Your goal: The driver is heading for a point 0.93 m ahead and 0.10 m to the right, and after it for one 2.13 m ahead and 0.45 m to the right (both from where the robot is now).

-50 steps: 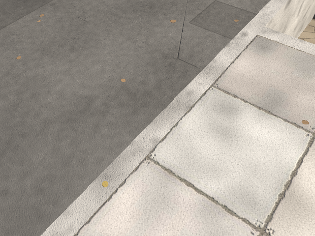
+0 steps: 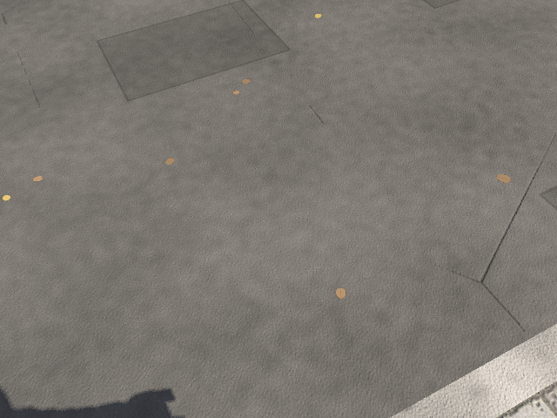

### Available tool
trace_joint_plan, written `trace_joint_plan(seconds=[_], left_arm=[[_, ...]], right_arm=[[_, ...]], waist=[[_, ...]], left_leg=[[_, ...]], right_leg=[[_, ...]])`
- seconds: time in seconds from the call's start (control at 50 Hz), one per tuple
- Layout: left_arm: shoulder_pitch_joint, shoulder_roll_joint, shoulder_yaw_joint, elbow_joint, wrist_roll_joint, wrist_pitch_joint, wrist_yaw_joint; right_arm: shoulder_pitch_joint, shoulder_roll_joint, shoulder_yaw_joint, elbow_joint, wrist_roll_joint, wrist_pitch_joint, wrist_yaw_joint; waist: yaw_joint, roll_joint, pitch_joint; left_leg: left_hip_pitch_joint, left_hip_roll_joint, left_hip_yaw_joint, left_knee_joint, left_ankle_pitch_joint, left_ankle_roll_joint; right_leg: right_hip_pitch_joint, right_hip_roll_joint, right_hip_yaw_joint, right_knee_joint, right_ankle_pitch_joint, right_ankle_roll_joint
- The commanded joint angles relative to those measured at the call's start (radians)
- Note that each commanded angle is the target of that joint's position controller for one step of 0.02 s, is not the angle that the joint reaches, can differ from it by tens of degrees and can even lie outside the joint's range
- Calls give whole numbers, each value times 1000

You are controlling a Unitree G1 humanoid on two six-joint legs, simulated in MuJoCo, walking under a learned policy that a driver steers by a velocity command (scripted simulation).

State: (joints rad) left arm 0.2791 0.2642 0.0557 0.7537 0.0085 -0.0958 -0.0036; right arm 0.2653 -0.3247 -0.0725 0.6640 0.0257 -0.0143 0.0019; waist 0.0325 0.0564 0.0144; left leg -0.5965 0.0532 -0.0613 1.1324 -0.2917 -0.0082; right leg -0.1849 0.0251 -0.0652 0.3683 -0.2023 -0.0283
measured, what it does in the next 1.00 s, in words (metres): walks ahead, turning right: left foot, then right foot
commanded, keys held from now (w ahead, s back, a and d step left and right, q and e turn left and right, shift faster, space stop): q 0.08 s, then no key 0.10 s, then e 0.82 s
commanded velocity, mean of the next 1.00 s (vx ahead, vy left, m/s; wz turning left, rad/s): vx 0.12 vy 0.00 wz -0.17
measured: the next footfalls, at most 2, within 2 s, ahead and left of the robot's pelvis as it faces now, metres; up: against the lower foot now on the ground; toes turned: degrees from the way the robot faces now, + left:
left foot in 0.26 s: +0.28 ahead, +0.15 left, +0.00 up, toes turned +7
right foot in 0.68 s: +0.22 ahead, -0.10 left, +0.00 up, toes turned -8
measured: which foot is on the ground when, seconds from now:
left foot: up 0.00-0.24, down 0.26-0.68, up 0.70-1.00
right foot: down 0.00-0.26, up 0.28-0.66, down 0.68-1.00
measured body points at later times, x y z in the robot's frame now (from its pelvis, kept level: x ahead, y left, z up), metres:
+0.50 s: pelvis +0.17 +0.04 -0.01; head +0.20 +0.05 +0.44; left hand +0.25 +0.33 -0.14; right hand +0.36 -0.20 -0.10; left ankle +0.24 +0.14 -0.74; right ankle +0.17 -0.11 -0.69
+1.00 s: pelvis +0.19 -0.01 +0.00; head +0.22 -0.05 +0.45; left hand +0.38 +0.25 -0.08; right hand +0.28 -0.32 -0.12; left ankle +0.25 +0.16 -0.68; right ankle +0.18 -0.09 -0.74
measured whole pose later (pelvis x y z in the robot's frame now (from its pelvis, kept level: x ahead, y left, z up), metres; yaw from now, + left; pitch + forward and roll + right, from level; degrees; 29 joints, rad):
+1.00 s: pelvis +0.19 -0.01 +0.00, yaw -15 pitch +2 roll +3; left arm 0.22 0.30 0.06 0.72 -0.01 0.02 0.04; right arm 0.06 -0.31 -0.10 0.79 0.01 0.02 -0.05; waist 0.02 0.02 0.04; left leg -0.48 -0.02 -0.08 0.88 -0.33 -0.09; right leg -0.27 0.05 0.11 0.44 -0.20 -0.06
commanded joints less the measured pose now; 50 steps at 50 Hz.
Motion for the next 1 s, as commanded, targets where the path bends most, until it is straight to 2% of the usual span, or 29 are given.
trace_joint_plan(seconds=[0.02,0.06,0.1,0.16,0.2,0.22,0.24,0.26,0.28,0.3,0.32,0.34,0.36,0.38,0.4,0.44,0.5,0.6,0.66,0.68,0.7,0.72,0.74,0.76,0.78,0.8,0.84,0.92,1.0], left_arm=[[-38,149,39,-39,0,-17,4],[-65,167,43,-30,-2,-5,11],[-54,180,43,-13,-7,8,19],[-8,205,46,22,-27,21,20],[-7,225,52,34,-44,28,20],[-15,226,50,41,-50,31,19],[-8,203,40,51,-48,30,15],[26,151,17,40,-18,22,9],[162,46,-30,40,5,20,-11],[155,138,-8,88,-23,32,-15],[71,181,6,60,-51,44,-16],[24,157,3,54,-47,56,-5],[12,148,5,61,-34,74,9],[40,142,7,72,-28,97,19],[72,128,8,81,-26,116,29],[84,124,13,75,-20,138,42],[13,120,21,36,-18,155,46],[-45,119,28,-10,-16,157,25],[29,119,39,8,-12,155,5],[55,147,49,14,-3,152,4],[57,259,75,-8,-1,148,21],[25,325,79,-46,20,132,19],[14,293,75,-52,41,107,12],[-34,268,69,-57,27,89,13],[-85,234,62,-67,3,84,17],[-110,205,52,-74,-15,85,24],[-89,180,41,-79,-15,88,35],[-42,200,52,-82,-20,98,49],[-58,223,63,-100,-18,113,51]], right_arm=[[-44,-24,-4,-96,-6,-7,5],[-73,-16,0,-102,-12,-12,13],[-133,5,8,-114,-16,-20,27],[-190,2,6,-140,-13,-25,48],[-169,-27,-6,-144,-22,-28,53],[-105,-45,-17,-124,-29,-30,49],[-15,-75,-32,-93,-36,-34,38],[68,-144,-44,-79,-56,-30,18],[42,-155,-20,-95,-92,-29,4],[63,-81,-8,-92,-71,-22,8],[3,-65,1,-84,-54,-20,14],[-56,-47,7,-69,-42,-22,17],[-107,-25,14,-61,-38,-23,16],[-150,-30,11,-53,-47,-23,15],[-185,-49,2,-50,-56,-21,13],[-212,-80,-13,-44,-57,-17,0],[-216,-80,-19,-19,-50,-9,-23],[-220,-88,-29,21,-36,11,-39],[-243,-96,-34,40,-7,27,-40],[-204,-66,-30,63,1,33,-40],[-156,-14,-20,60,-27,38,-34],[-247,-29,-24,11,-40,34,-42],[-301,-55,-32,2,-36,34,-47],[-282,-68,-40,14,-25,37,-50],[-248,-74,-47,42,-30,40,-57],[-235,-83,-52,54,-38,41,-63],[-221,-68,-51,59,-32,33,-59],[-249,-39,-39,56,-20,20,-55],[-262,-43,-34,58,-16,12,-42]], waist=[[-11,-135,26],[-13,-131,26],[10,-129,18],[23,-135,-4],[-7,-144,-31],[-52,-137,-64],[-103,-105,-115],[-122,-17,-219],[-49,192,-392],[-103,94,-515],[-97,69,-380],[-71,27,-275],[-45,10,-202],[-9,28,-164],[15,49,-144],[18,75,-133],[-5,71,-105],[-17,69,-90],[32,49,-95],[33,-20,-65],[-12,-310,-30],[11,-378,2],[33,-275,-27],[-1,-229,-23],[-26,-178,-33],[-34,-184,-41],[-39,-179,-86],[-11,-178,-103],[2,-206,-83]], left_leg=[[-151,53,-36,-89,84,-17],[-102,42,3,-223,181,-22],[-13,17,51,-366,290,-14],[62,-17,68,-496,305,17],[136,-48,71,-558,239,56],[232,-70,77,-620,266,81],[394,-84,84,-701,396,113],[643,62,-36,-645,845,163],[941,397,-402,-591,1219,387],[883,382,-402,-600,1134,402],[794,318,-275,-634,1024,352],[694,267,-213,-674,876,301],[580,242,-171,-715,753,271],[447,218,-119,-763,677,256],[357,208,-80,-801,602,254],[300,217,-45,-842,472,267],[283,240,-17,-891,230,263],[338,270,25,-876,168,241],[335,239,92,-766,147,168],[288,186,145,-647,67,98],[100,51,259,-351,-148,-16],[-72,-84,144,-146,-382,-58],[-80,-68,36,-26,-349,-41],[-88,-48,3,-4,-247,-25],[-90,-34,-7,-10,-174,-25],[-80,-33,-9,-12,-127,-33],[-42,-52,-11,4,-65,-49],[-49,-64,-24,-171,-32,-75],[46,-77,-32,-331,-42,-88]], right_leg=[[91,-285,181,-195,285,-167],[84,-258,73,-169,477,-149],[64,-233,-5,-146,557,-128],[122,-251,-16,-97,594,-116],[159,-269,0,-15,686,-104],[163,-255,0,62,732,-88],[126,-215,-21,192,710,-59],[-26,-152,-38,398,420,-9],[-310,-32,26,745,-451,69],[-266,-51,210,826,-533,78],[-331,-77,201,827,-513,84],[-367,-103,175,771,-473,91],[-347,-122,168,711,-426,105],[-252,-127,153,666,-370,122],[-189,-108,117,642,-326,135],[-162,-97,81,632,-274,139],[-188,-118,77,603,-203,109],[-167,-119,43,474,-182,64],[-38,-72,-10,236,-60,7],[5,-71,43,114,17,-33],[70,-287,370,-20,284,-127],[21,-420,599,-78,372,-300],[-4,-389,569,-100,270,-308],[7,-332,490,-90,213,-249],[25,-292,437,-72,183,-195],[30,-274,408,-62,223,-174],[64,-243,377,-41,331,-173],[159,-228,396,-18,348,-179],[102,-214,449,-15,252,-192]])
